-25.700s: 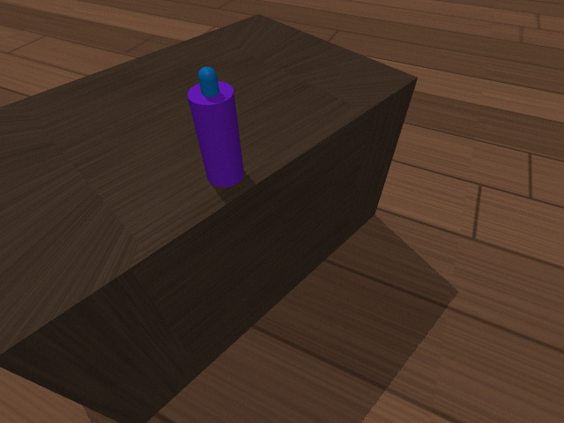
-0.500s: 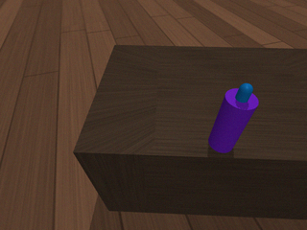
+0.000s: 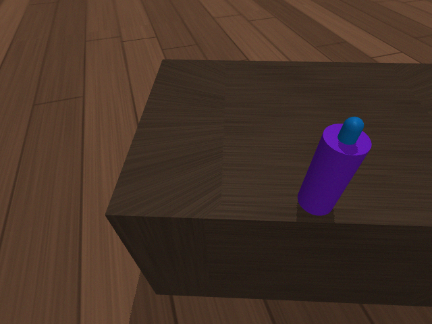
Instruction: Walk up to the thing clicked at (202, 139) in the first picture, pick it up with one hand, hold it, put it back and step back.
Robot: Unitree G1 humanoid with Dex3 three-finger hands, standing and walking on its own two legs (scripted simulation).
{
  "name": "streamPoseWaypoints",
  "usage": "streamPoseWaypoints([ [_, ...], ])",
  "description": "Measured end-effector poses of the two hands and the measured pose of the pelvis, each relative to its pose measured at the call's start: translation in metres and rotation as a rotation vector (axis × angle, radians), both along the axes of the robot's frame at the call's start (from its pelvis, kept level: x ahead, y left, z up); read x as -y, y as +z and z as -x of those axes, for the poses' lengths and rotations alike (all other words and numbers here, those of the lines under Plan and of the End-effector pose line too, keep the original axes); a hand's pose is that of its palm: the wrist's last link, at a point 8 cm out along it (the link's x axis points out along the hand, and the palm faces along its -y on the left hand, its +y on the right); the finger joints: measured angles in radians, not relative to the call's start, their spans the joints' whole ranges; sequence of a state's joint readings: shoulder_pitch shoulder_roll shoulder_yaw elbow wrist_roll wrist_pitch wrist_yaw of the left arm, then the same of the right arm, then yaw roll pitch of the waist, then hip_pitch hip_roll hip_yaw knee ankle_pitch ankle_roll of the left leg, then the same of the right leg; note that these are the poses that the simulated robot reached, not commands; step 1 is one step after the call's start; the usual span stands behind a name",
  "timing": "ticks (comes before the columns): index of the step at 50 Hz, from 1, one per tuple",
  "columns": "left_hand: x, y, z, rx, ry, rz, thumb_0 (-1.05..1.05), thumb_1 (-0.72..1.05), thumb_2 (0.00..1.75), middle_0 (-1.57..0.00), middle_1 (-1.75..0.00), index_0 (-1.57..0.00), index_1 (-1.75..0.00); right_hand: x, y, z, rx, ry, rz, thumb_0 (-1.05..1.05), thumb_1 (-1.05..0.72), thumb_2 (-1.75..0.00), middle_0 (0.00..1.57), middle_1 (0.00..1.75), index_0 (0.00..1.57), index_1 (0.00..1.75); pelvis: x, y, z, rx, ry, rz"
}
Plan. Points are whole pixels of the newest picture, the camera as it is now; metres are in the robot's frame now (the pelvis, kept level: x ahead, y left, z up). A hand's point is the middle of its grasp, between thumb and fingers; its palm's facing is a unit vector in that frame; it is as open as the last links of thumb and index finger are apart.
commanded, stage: home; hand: right
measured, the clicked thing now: (332, 166) +0.41 -0.22 +0.05
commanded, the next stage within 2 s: stand in 0.18 s
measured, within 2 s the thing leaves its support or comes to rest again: neither
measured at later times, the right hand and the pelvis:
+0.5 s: hand out of the picture +0.08 -0.26 -0.15, palm faces -0.03 +0.93 -0.35, open 14.9 cm; pelvis +0.01 +0.00 +0.00, yaw +0 degrees
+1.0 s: hand out of the picture +0.08 -0.25 -0.16, palm faces -0.04 +0.94 -0.35, open 7.5 cm; pelvis +0.01 +0.00 +0.00, yaw +0 degrees
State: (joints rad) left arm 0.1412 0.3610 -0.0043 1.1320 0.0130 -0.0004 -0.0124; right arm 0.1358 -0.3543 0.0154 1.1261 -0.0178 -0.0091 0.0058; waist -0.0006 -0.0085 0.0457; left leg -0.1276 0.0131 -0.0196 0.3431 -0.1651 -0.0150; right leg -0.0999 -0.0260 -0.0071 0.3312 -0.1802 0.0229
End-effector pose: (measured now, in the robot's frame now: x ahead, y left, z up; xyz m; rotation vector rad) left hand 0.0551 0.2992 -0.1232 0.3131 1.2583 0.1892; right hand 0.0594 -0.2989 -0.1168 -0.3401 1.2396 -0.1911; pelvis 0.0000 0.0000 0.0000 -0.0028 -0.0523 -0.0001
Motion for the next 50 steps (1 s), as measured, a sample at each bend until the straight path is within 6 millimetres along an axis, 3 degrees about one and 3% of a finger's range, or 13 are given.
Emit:
streamPoseWaypoints([
  [16,0.002,0.002,-0.011,0.022,-0.007,-0.003,0.01,0.9,0.9,-0.21,-0.29,-0.21,-0.29,0.001,0.0,-0.011,0.014,-0.003,-0.003,0.0,0.52,-0.07,0.07,0.06,0.07,0.06,0.001,0.0,-0.005,-0.001,0.001,0.001],
  [20,0.003,0.002,-0.013,0.027,-0.007,-0.002,0.01,0.9,0.9,-0.21,-0.29,-0.21,-0.29,0.001,0.001,-0.012,0.016,-0.003,-0.002,0.0,0.45,-0.14,0.11,0.12,0.11,0.12,0.001,0.0,-0.005,-0.002,0.002,0.001],
  [25,0.003,0.002,-0.014,0.03,-0.007,-0.001,0.01,0.9,0.9,-0.21,-0.29,-0.21,-0.3,0.001,0.001,-0.011,0.013,-0.003,-0.001,0.0,0.21,-0.37,0.16,0.21,0.16,0.21,0.001,0.001,-0.006,-0.001,0.002,0.001],
  [31,0.002,0.002,-0.014,0.026,-0.007,-0.001,0.01,0.91,0.9,-0.21,-0.29,-0.21,-0.3,0.001,0.001,-0.009,0.007,-0.007,-0.001,0.0,-0.19,-0.68,0.19,0.27,0.19,0.27,0.001,0.001,-0.006,-0.002,0.002,0.002],
  [38,0.001,0.002,-0.012,0.019,-0.003,-0.001,0.01,0.91,0.9,-0.21,-0.3,-0.21,-0.3,-0.001,0.0,-0.008,-0.001,-0.008,-0.004,0.0,-0.65,-0.84,0.2,0.29,0.2,0.29,0.0,0.001,-0.007,-0.004,0.003,0.001],
  [43,0.001,0.002,-0.01,0.013,0.0,-0.002,0.01,0.91,0.9,-0.21,-0.3,-0.21,-0.3,-0.002,-0.001,-0.008,-0.004,-0.007,-0.008,0.0,-0.8,-0.88,0.21,0.3,0.21,0.3,0.0,0.001,-0.007,-0.005,0.004,0.0],
  [50,0.0,0.002,-0.01,0.011,0.002,-0.004,0.01,0.91,0.9,-0.21,-0.3,-0.21,-0.3,-0.002,-0.001,-0.011,-0.001,-0.005,-0.01,0.01,-0.88,-0.89,0.21,0.3,0.21,0.3,0.0,0.001,-0.008,-0.005,0.005,0.0],
])
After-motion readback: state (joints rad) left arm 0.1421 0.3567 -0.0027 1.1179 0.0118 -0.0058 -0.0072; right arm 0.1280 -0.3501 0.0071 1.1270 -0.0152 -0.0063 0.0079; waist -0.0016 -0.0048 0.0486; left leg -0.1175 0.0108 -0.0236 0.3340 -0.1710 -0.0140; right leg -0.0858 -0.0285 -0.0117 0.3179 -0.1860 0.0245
